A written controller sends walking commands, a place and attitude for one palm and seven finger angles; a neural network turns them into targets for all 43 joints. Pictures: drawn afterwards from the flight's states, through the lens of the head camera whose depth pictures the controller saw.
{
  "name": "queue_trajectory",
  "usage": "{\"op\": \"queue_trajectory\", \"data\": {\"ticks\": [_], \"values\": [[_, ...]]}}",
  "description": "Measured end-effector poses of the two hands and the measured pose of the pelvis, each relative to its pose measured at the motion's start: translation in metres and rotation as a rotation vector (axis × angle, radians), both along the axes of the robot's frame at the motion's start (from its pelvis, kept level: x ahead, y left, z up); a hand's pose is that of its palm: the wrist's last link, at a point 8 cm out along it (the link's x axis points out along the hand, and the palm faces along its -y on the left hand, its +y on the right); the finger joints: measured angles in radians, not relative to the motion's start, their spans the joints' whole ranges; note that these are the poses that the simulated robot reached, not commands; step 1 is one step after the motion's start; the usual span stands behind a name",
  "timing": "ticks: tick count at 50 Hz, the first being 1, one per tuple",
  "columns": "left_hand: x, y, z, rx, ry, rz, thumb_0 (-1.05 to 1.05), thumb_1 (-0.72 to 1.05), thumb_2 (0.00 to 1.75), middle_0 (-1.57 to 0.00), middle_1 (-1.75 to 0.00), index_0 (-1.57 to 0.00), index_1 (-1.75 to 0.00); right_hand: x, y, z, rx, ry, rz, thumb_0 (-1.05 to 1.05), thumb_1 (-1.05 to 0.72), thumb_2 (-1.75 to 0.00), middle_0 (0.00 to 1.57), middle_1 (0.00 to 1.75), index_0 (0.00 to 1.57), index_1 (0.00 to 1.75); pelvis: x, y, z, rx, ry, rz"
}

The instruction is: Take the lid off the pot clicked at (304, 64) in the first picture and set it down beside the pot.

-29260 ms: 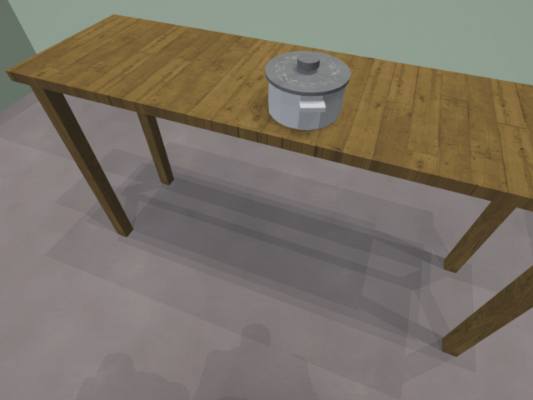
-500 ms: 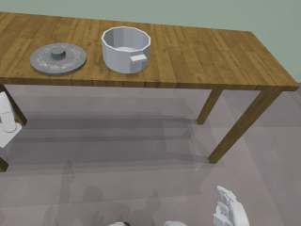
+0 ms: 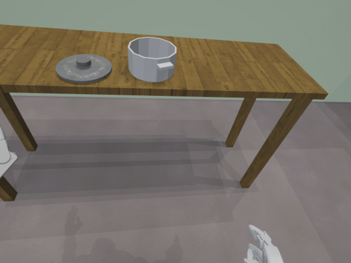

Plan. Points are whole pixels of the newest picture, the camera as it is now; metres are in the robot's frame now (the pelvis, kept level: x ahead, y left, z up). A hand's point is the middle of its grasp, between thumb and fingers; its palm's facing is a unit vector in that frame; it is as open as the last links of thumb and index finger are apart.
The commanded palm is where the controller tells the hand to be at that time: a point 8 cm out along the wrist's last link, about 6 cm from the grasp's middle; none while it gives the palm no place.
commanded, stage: stop stepping back and stand still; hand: left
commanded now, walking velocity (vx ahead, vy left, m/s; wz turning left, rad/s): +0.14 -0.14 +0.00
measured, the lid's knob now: (83, 61) +0.74 +0.33 +0.08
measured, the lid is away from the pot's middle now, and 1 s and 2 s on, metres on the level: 0.24 0.24 0.24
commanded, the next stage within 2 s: let the arm hang, fingers relaxed in 0.12 s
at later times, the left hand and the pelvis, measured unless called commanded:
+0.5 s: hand out of the picture +0.13 +0.13 -0.18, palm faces +0.07 -0.99 -0.12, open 7.4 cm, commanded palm none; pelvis +0.04 -0.03 -0.02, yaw +4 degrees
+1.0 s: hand out of the picture +0.11 +0.16 -0.17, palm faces +0.12 -0.97 -0.21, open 7.3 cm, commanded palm none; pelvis +0.08 -0.02 +0.00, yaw +5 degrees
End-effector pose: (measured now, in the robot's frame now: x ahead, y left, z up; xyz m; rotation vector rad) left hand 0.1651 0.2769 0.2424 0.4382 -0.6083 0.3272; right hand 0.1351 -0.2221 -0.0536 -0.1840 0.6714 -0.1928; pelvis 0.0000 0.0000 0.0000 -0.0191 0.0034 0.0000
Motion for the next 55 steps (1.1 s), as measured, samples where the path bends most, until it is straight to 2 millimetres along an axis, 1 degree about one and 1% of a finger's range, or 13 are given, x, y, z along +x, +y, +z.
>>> {"op": "queue_trajectory", "data": {"ticks": [7, 12, 13, 15, 18, 21, 23, 25, 27, 30, 38, 43, 55], "values": [[-0.019, -0.019, 0.036, 0.241, 0.011, 0.008, 0.02, 0.88, 0.9, -0.21, -0.3, -0.21, -0.3, -0.001, 0.013, -0.016, 0.043, 0.115, 0.074, 0.01, -0.9, -0.89, 0.2, 0.3, 0.21, 0.3, 0.008, -0.006, 0.008, -0.037, 0.006, 0.026], [-0.005, -0.006, 0.029, 0.218, -0.033, 0.107, 0.01, 0.88, 0.9, -0.21, -0.3, -0.22, -0.3, 0.021, 0.0, -0.044, 0.051, 0.133, 0.093, 0.01, -0.9, -0.89, 0.2, 0.3, 0.21, 0.3, 0.018, -0.006, -0.008, -0.033, 0.001, 0.056], [0.008, 0.002, 0.01, 0.173, 0.034, 0.126, 0.01, 0.88, 0.9, -0.21, -0.3, -0.21, -0.3, 0.025, -0.004, -0.05, 0.054, 0.138, 0.099, 0.01, -0.9, -0.89, 0.2, 0.3, 0.21, 0.3, 0.02, -0.004, -0.01, -0.032, 0.008, 0.072], [0.037, 0.021, -0.053, 0.017, 0.268, 0.167, 0.0, 0.89, 0.9, -0.2, -0.3, -0.21, -0.3, 0.031, -0.012, -0.064, 0.047, 0.169, 0.101, 0.01, -0.9, -0.89, 0.2, 0.3, 0.21, 0.3, 0.026, 0.001, -0.017, -0.02, 0.018, 0.096], [0.056, 0.028, -0.189, -0.246, 0.748, 0.214, 0.0, 0.9, 0.9, -0.19, -0.3, -0.2, -0.3, 0.03, -0.021, -0.079, 0.032, 0.219, 0.084, 0.01, -0.9, -0.89, 0.2, 0.3, 0.21, 0.3, 0.033, 0.003, -0.026, 0.013, 0.021, 0.092], [0.029, -0.011, -0.314, -0.424, 1.258, 0.203, 0.01, 0.91, 0.9, -0.18, -0.3, -0.19, -0.3, 0.014, -0.029, -0.084, 0.021, 0.274, 0.054, 0.01, -0.9, -0.89, 0.2, 0.3, 0.2, 0.3, 0.037, -0.006, -0.027, 0.046, 0.02, 0.077], [-0.006, -0.052, -0.366, -0.501, 1.529, 0.155, 0.01, 0.91, 0.9, -0.18, -0.3, -0.19, -0.3, -0.003, -0.037, -0.085, 0.01, 0.351, 0.035, 0.01, -0.91, -0.89, 0.2, 0.3, 0.2, 0.3, 0.04, -0.016, -0.024, 0.057, 0.022, 0.073], [-0.043, -0.093, -0.396, -0.588, 1.699, 0.109, 0.01, 0.92, 0.9, -0.19, -0.3, -0.19, -0.3, -0.021, -0.047, -0.088, 0.0, 0.452, 0.022, 0.01, -0.9, -0.89, 0.2, 0.3, 0.2, 0.3, 0.044, -0.026, -0.023, 0.059, 0.025, 0.077], [-0.052, -0.098, -0.4, -0.69, 1.626, 0.179, -0.07, 0.99, 0.9, -0.2, -0.3, -0.2, -0.3, -0.038, -0.057, -0.093, -0.012, 0.567, 0.019, 0.01, -0.9, -0.89, 0.2, 0.3, 0.2, 0.3, 0.047, -0.035, -0.025, 0.046, 0.034, 0.106], [-0.065, -0.091, -0.394, -0.662, 1.656, 0.234, -0.11, 1.03, 0.9, -0.21, -0.3, -0.21, -0.3, -0.053, -0.066, -0.092, -0.026, 0.705, 0.009, 0.01, -0.91, -0.89, 0.2, 0.3, 0.2, 0.3, 0.053, -0.039, -0.018, 0.018, 0.034, 0.122], [-0.095, -0.065, -0.386, -0.601, 1.86, 0.336, -0.04, 0.95, 0.9, -0.2, -0.3, -0.21, -0.3, -0.039, -0.048, -0.082, 0.02, 0.672, -0.035, 0.01, -0.91, -0.9, 0.2, 0.3, 0.2, 0.3, 0.071, -0.031, -0.004, -0.002, 0.042, 0.103], [-0.089, -0.061, -0.383, -0.609, 1.863, 0.342, -0.01, 0.92, 0.9, -0.2, -0.3, -0.2, -0.3, -0.03, -0.026, -0.086, 0.049, 0.683, -0.019, 0.01, -0.92, -0.89, 0.2, 0.3, 0.2, 0.3, 0.076, -0.027, 0.0, 0.006, 0.022, 0.098], [-0.061, -0.069, -0.38, -0.596, 1.813, 0.273, 0.01, 0.93, 0.9, -0.2, -0.3, -0.2, -0.3, -0.032, -0.02, -0.086, 0.064, 0.674, -0.036, 0.01, -0.94, -0.89, 0.2, 0.3, 0.2, 0.3, 0.077, -0.02, 0.004, 0.012, -0.007, 0.084]]}}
